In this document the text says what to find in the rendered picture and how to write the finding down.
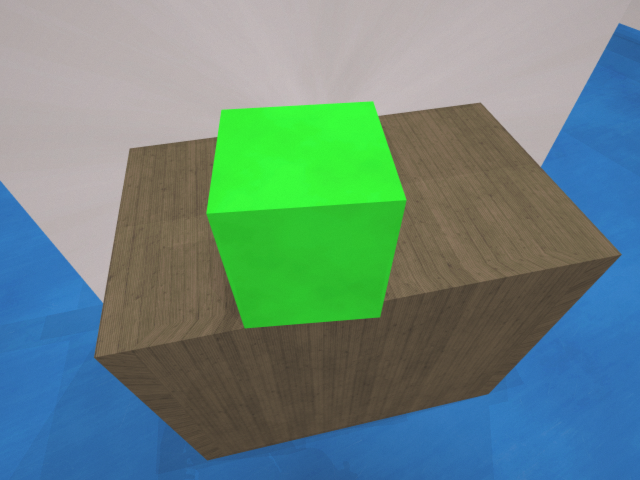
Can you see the pedestal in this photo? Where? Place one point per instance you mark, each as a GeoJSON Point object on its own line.
{"type": "Point", "coordinates": [491, 254]}

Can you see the carton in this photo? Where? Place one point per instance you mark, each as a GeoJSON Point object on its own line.
{"type": "Point", "coordinates": [305, 206]}

